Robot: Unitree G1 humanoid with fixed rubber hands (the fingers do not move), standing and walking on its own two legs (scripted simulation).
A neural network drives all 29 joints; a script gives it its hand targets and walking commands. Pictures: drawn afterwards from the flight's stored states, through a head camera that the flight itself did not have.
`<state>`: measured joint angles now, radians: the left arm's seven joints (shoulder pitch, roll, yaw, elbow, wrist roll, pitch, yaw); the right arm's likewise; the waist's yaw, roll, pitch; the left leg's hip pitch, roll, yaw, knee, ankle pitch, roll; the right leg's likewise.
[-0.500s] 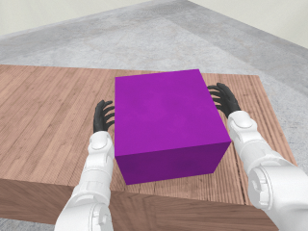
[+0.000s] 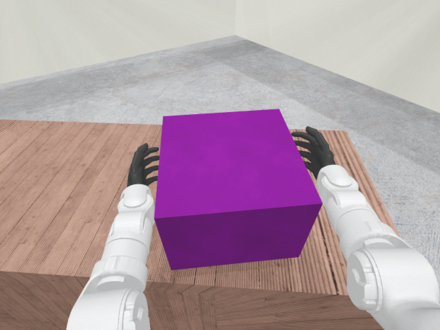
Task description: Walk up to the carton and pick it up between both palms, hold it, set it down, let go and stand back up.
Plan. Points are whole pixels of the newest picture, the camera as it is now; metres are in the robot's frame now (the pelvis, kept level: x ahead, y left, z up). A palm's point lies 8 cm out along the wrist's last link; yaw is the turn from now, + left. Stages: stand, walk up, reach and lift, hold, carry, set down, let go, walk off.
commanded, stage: reach and lift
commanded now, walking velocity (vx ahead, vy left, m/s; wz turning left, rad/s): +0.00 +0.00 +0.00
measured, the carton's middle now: (228, 184) +0.42 +0.02 +0.07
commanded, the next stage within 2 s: hold in 1.88 s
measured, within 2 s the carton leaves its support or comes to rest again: neither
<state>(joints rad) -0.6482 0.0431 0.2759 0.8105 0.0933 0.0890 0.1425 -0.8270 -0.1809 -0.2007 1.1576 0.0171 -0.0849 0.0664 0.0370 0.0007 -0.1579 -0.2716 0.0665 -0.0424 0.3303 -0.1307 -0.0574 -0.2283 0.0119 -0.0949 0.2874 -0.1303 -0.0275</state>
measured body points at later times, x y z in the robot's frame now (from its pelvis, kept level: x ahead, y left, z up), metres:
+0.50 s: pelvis +0.00 +0.01 +0.00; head -0.05 +0.03 +0.45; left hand +0.39 +0.20 +0.16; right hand +0.40 -0.16 +0.17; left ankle +0.02 +0.16 -0.75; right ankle +0.01 -0.10 -0.75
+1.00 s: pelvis +0.00 +0.01 +0.00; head -0.06 +0.03 +0.45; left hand +0.39 +0.21 +0.18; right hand +0.38 -0.15 +0.18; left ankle +0.02 +0.16 -0.75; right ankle +0.01 -0.10 -0.75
